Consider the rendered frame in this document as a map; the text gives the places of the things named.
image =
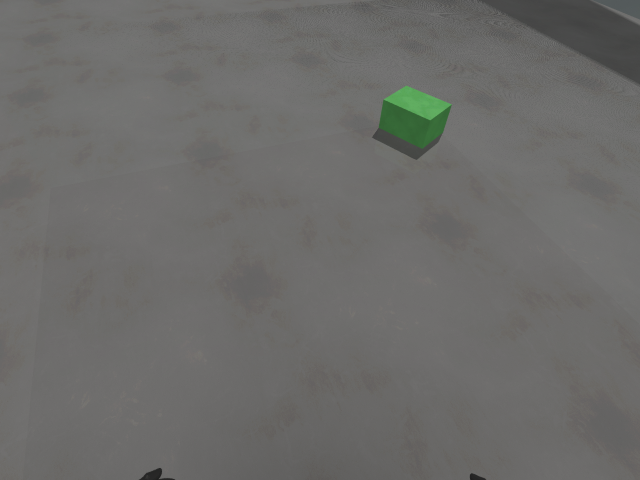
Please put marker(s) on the carton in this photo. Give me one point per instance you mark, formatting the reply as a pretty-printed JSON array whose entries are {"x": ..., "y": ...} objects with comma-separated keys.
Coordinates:
[{"x": 414, "y": 116}]

